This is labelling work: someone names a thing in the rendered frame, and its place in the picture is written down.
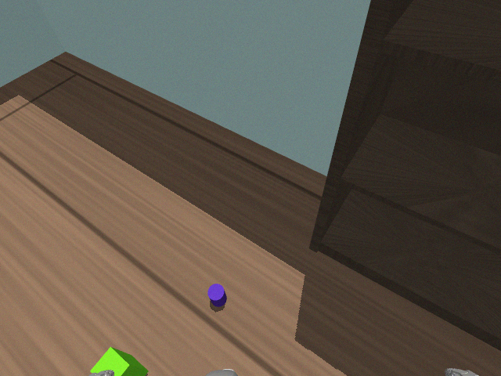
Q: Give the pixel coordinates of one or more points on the bookshelf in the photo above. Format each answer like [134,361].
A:
[412,198]

